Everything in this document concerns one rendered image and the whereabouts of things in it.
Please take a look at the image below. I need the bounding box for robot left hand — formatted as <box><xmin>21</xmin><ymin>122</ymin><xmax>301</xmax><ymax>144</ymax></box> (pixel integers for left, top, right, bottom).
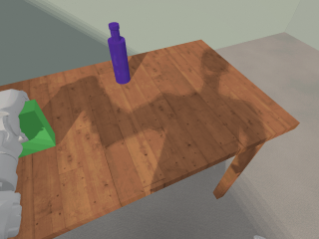
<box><xmin>0</xmin><ymin>89</ymin><xmax>30</xmax><ymax>143</ymax></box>

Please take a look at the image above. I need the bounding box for sponge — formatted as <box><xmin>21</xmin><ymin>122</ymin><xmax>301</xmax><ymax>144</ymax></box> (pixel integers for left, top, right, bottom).
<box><xmin>18</xmin><ymin>100</ymin><xmax>56</xmax><ymax>158</ymax></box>

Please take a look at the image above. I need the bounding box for table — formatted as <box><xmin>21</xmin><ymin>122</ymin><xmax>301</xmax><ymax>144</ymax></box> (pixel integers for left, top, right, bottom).
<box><xmin>0</xmin><ymin>39</ymin><xmax>300</xmax><ymax>239</ymax></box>

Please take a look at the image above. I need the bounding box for left robot forearm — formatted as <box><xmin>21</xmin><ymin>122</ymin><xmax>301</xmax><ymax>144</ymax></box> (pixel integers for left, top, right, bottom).
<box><xmin>0</xmin><ymin>110</ymin><xmax>23</xmax><ymax>191</ymax></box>

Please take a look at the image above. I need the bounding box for left robot upper arm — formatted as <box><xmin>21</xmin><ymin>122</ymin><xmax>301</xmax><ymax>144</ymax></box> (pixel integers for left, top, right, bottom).
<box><xmin>0</xmin><ymin>190</ymin><xmax>22</xmax><ymax>239</ymax></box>

